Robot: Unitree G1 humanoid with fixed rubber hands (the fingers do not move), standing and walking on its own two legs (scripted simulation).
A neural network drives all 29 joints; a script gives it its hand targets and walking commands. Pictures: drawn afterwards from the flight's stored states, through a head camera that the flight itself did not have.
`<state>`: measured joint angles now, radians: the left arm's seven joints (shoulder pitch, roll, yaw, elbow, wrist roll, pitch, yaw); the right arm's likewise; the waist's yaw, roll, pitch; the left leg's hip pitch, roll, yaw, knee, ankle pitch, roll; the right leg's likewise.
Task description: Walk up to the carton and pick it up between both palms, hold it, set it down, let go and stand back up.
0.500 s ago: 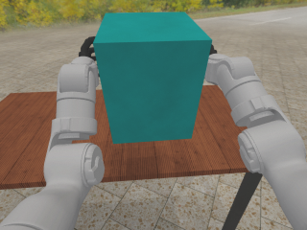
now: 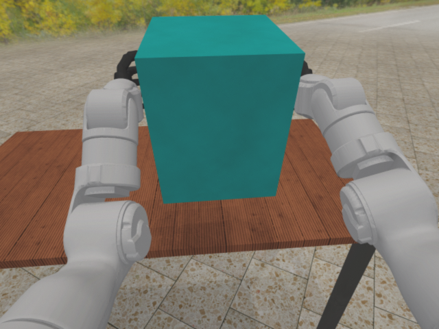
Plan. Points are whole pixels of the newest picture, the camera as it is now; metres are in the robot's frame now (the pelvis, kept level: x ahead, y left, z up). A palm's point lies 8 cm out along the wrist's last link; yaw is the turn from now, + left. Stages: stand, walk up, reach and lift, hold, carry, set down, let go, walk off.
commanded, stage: hold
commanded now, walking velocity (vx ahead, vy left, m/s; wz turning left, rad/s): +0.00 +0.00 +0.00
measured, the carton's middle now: (215, 108) +0.38 +0.01 +0.29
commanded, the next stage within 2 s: none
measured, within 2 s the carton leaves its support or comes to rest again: neither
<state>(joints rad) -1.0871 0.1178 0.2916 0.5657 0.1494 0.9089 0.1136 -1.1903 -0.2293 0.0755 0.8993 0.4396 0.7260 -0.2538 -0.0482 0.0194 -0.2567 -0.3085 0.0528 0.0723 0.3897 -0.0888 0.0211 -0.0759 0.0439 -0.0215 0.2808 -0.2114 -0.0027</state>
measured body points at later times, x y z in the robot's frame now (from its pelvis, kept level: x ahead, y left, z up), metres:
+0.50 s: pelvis +0.00 +0.00 +0.00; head -0.10 +0.02 +0.44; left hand +0.38 +0.16 +0.32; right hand +0.39 -0.14 +0.31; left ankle +0.07 +0.10 -0.74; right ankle -0.04 -0.12 -0.74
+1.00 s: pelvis +0.00 +0.00 +0.00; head -0.09 +0.02 +0.44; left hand +0.39 +0.16 +0.33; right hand +0.39 -0.13 +0.32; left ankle +0.07 +0.10 -0.74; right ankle -0.04 -0.12 -0.74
